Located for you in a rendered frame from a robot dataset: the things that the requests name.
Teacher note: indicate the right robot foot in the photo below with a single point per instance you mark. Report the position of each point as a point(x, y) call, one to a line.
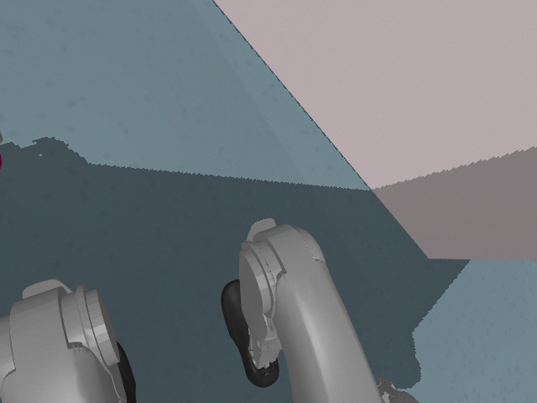
point(238, 331)

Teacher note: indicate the left robot foot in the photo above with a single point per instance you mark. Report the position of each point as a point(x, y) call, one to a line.
point(127, 376)

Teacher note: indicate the right robot hand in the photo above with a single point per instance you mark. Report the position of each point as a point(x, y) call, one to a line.
point(390, 395)

